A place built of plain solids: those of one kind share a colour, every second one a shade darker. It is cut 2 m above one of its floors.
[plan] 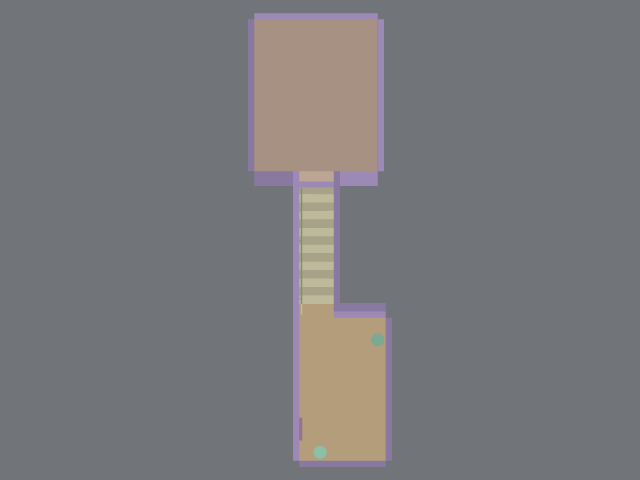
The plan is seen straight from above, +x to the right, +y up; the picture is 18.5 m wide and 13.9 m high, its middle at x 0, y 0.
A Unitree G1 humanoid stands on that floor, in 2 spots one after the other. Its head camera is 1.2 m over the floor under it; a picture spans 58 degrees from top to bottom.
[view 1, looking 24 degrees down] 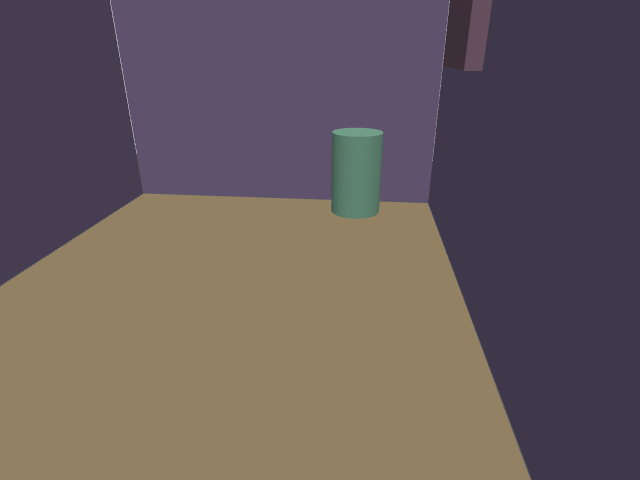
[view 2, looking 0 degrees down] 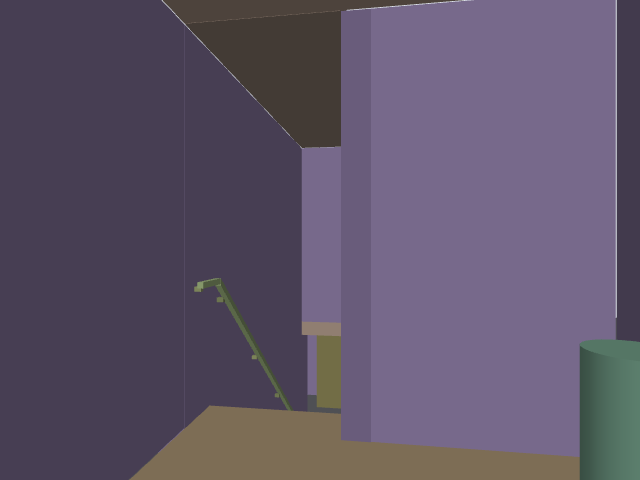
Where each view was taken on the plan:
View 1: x -0.06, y -2.86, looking -84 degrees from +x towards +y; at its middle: floor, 2.95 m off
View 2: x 0.68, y -4.83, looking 99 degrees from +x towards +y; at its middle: wall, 6.43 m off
